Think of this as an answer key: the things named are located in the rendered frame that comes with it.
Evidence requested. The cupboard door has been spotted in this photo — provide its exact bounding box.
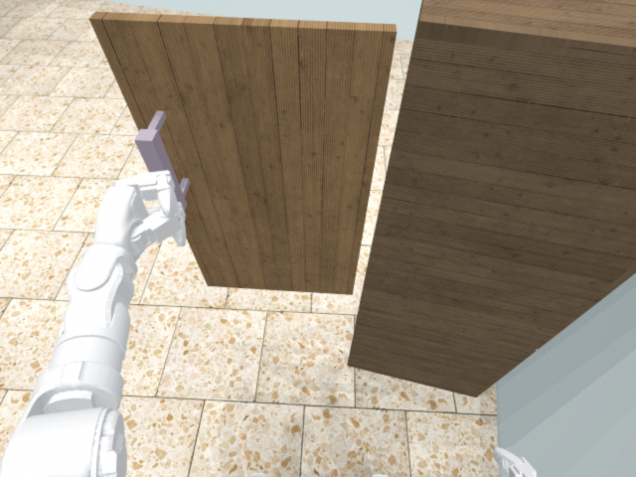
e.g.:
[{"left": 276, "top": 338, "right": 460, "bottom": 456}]
[{"left": 89, "top": 12, "right": 397, "bottom": 295}]

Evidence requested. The robot right hand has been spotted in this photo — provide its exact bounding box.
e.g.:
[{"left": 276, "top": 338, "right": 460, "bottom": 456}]
[{"left": 493, "top": 447, "right": 537, "bottom": 477}]

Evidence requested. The robot left hand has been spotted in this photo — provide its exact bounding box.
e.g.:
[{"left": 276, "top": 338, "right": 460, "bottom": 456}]
[{"left": 93, "top": 170, "right": 186, "bottom": 261}]

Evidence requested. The robot left upper arm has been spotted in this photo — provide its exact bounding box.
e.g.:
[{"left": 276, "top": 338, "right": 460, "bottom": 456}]
[{"left": 5, "top": 406, "right": 127, "bottom": 477}]

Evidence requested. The handle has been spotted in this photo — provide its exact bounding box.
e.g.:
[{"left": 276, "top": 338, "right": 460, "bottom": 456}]
[{"left": 134, "top": 110, "right": 190, "bottom": 212}]

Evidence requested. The robot left forearm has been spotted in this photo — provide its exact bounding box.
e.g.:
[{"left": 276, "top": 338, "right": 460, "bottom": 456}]
[{"left": 0, "top": 243, "right": 138, "bottom": 477}]

